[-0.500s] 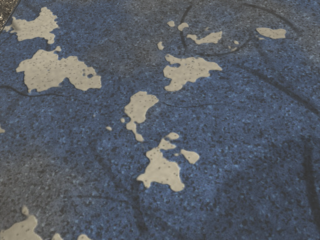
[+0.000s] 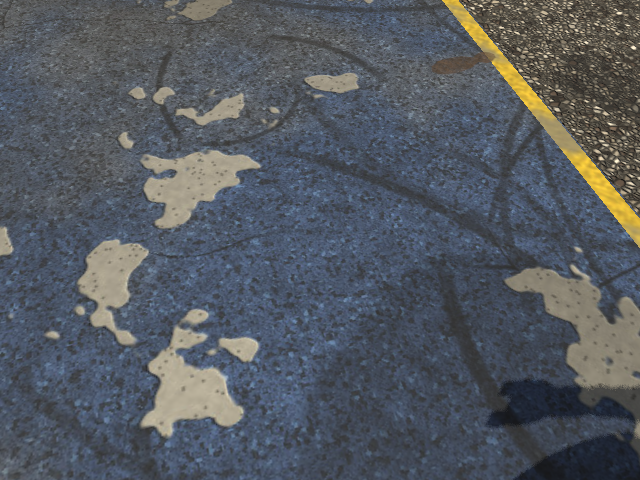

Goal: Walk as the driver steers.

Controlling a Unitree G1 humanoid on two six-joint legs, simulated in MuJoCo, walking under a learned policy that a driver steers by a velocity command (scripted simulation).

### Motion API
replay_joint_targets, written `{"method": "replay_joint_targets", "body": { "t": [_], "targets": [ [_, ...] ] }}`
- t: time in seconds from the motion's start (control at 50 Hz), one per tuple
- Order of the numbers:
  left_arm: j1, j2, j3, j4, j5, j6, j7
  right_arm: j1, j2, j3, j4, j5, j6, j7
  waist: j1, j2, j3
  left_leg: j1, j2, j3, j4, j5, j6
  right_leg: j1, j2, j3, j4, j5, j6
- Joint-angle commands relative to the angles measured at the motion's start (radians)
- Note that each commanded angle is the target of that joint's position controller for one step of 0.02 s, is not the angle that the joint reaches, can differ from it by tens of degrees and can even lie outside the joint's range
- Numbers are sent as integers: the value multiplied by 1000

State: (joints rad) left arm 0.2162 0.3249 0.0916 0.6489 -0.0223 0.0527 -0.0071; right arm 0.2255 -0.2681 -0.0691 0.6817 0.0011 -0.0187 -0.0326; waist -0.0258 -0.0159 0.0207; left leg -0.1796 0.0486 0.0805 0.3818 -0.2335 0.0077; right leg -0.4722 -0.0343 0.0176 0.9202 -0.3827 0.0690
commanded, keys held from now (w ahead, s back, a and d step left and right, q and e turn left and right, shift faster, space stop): w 0.80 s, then w+q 0.20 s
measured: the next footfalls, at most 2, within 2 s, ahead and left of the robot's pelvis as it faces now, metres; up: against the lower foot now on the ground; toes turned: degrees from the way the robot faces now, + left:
right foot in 0.14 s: +0.07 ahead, -0.15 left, +0.00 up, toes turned -5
left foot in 0.62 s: +0.46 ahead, +0.03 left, +0.00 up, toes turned -4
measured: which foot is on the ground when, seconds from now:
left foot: down 0.00-0.14, up 0.16-0.60, down 0.62-1.00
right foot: up 0.00-0.12, down 0.14-0.62, up 0.64-1.00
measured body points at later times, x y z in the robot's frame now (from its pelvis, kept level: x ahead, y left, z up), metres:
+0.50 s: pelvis +0.18 -0.06 -0.01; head +0.21 -0.08 +0.44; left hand +0.20 +0.22 -0.12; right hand +0.38 -0.31 -0.10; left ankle +0.40 +0.06 -0.70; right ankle +0.03 -0.14 -0.75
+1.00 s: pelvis +0.47 -0.07 +0.00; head +0.50 -0.08 +0.45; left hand +0.70 +0.15 -0.08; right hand +0.47 -0.36 -0.12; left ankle +0.42 +0.03 -0.75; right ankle +0.64 -0.25 -0.70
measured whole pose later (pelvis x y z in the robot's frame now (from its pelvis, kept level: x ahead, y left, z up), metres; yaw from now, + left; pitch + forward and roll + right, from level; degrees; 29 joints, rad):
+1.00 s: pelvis +0.47 -0.07 +0.00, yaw -2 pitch +1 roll +2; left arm 0.08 0.28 0.02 0.68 0.00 -0.08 -0.01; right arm 0.36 -0.29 -0.05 0.82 0.02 -0.07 0.01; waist -0.10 -0.04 0.04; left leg -0.06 -0.07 -0.01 0.27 -0.23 0.05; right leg -0.61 -0.10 0.08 0.61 0.02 0.05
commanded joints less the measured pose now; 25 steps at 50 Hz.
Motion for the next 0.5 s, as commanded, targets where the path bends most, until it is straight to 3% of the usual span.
{"method": "replay_joint_targets", "body": {
  "t": [0.02, 0.06, 0.08, 0.1, 0.12, 0.14, 0.16, 0.18, 0.2, 0.22, 0.24, 0.26, 0.34, 0.42, 0.5],
  "targets": [
    [-107, 44, -3, -111, 3, -37, -15, -14, -212, -61, -51, 15, -25, 13, -31, 176, -14, 40, 233, -193, -206, -180, 182, -9, -10, -47, -157, -19, -41],
    [-65, 46, -4, -91, 0, -47, -20, -7, -216, -60, -33, 26, -31, 32, -8, 171, -2, -17, 232, -168, -192, -168, 185, 107, 9, -73, -266, 10, -73],
    [-19, 40, -4, -70, -1, -52, -21, -19, -213, -57, -26, 35, -32, 40, 24, 153, -3, -54, 226, -147, -162, -175, 176, 194, 21, -88, -358, 77, -92],
    [50, 39, -2, -36, 0, -56, -21, -26, -194, -49, -18, 39, -32, 46, 61, 127, -12, -119, 210, -117, -103, -175, 161, 321, 48, -112, -436, 131, -107],
    [144, 66, 11, -1, -2, -57, -13, -13, -148, -31, -8, 31, -36, 51, 101, 81, -44, -205, 175, -71, 4, -155, 128, 483, 65, -101, -461, 117, -123],
    [265, 126, 30, 18, 0, -61, -3, -41, -74, -2, -21, 5, -43, 58, 156, -75, -89, -339, 92, 32, 308, -166, 50, 644, -83, 121, -542, 74, -164],
    [281, 277, 53, -10, 6, -72, 1, -69, -48, 9, -100, -6, -62, 59, 130, -304, -112, -652, -40, 26, 634, -355, -15, 740, -334, 602, -653, -68, -341],
    [267, 214, 40, -13, 9, -94, -7, -114, -148, -17, -102, 29, -77, 54, 167, -172, -80, -742, -1, -100, 791, -356, -7, 666, -368, 680, -716, -209, -418],
    [220, 156, 17, -14, 12, -111, -9, -116, -177, -26, -99, 48, -83, 58, 132, -162, 0, -772, 41, -125, 807, -248, 18, 612, -331, 589, -731, -245, -386],
    [174, 112, 2, -17, 15, -119, -10, -96, -170, -25, -78, 38, -84, 57, 105, -133, 36, -752, 66, -122, 786, -149, 24, 560, -283, 491, -732, -177, -351],
    [132, 90, -9, -20, 15, -120, -10, -90, -167, -25, -66, 15, -85, 58, 83, -115, 59, -722, 78, -124, 735, -76, 17, 512, -246, 412, -742, -60, -324],
    [109, 82, -15, -24, 19, -121, -6, -76, -161, -26, -57, 6, -83, 62, 62, -112, 63, -671, 88, -124, 698, -10, 8, 470, -214, 340, -758, 49, -301],
    [129, 92, -14, 4, 23, -126, 10, -104, -103, -4, -42, 2, -73, 68, 56, -58, 44, -609, 59, -87, 529, 185, -39, 442, -158, 162, -776, 382, -279],
    [196, 111, -11, 55, 14, -127, 20, -253, -60, 20, -78, 15, -79, 82, 105, -65, 80, -497, 13, -51, 268, 346, -36, 395, -136, 84, -803, 397, -255],
    [242, 125, -5, 103, 2, -121, 20, -328, -73, 22, -106, 21, -89, 106, 107, -59, 111, -486, -7, -67, 141, 337, 11, 492, -192, 92, -773, 441, -249]
  ]
}}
